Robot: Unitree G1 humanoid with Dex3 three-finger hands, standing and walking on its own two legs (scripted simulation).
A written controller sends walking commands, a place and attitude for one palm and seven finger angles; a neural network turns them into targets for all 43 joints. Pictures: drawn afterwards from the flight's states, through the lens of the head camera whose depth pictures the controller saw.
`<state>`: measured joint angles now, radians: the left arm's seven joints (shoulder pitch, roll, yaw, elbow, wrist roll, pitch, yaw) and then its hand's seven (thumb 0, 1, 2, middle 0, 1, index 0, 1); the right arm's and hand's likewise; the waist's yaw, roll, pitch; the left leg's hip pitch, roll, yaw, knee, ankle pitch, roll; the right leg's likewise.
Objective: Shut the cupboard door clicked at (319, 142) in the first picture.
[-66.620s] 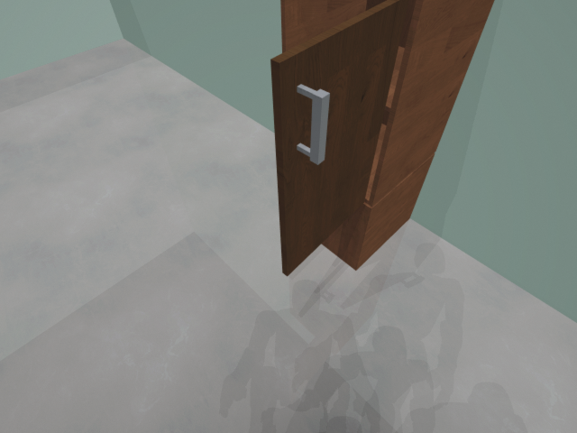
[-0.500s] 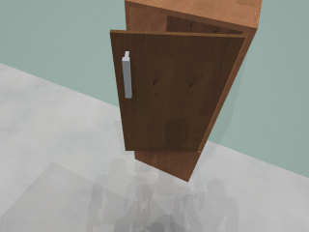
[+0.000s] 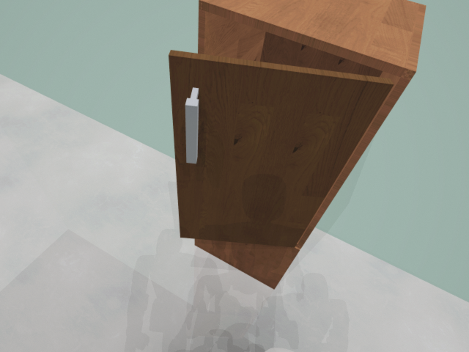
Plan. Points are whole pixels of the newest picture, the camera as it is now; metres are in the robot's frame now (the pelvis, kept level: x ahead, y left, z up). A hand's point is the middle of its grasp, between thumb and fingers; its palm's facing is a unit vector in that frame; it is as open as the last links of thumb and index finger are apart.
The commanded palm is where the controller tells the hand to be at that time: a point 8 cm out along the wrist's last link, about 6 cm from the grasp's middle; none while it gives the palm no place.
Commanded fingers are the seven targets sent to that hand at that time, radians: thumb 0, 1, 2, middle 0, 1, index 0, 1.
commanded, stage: shuffle to correct the standing spot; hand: left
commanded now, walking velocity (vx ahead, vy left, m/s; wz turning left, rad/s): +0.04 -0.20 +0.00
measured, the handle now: (193, 127) +0.46 +0.13 +0.13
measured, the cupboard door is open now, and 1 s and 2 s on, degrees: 25 25 25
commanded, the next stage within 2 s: come to a stop and stand still in 0.14 s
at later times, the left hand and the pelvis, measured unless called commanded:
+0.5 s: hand out of the picture +0.11 +0.07 -0.16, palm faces +0.05 -0.97 -0.23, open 7.2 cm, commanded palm none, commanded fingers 0.00 0.90 0.90 -0.20 -0.30 -0.20 -0.30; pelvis +0.04 -0.11 +0.00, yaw +1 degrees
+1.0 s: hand out of the picture -0.02 +0.13 -0.18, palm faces +0.13 -0.97 -0.19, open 7.4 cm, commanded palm none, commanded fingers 0.00 0.90 0.90 -0.20 -0.30 -0.20 -0.30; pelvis -0.01 -0.05 +0.00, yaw +2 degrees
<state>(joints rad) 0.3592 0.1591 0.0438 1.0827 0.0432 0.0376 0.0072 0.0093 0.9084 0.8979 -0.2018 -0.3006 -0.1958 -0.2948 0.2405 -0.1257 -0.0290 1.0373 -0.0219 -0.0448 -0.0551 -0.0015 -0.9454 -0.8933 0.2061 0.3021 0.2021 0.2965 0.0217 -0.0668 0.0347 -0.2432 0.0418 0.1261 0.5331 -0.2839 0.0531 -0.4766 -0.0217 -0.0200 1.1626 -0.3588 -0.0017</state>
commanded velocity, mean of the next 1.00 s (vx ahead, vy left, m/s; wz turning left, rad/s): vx -0.02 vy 0.05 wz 0.00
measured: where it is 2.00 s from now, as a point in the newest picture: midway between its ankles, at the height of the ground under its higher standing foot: outside the picture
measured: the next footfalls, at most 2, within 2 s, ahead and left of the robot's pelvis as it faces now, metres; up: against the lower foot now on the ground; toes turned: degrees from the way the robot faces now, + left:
right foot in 0.30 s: +0.09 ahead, -0.21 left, +0.00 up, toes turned -5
left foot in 0.78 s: +0.06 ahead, +0.03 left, +0.00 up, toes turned +5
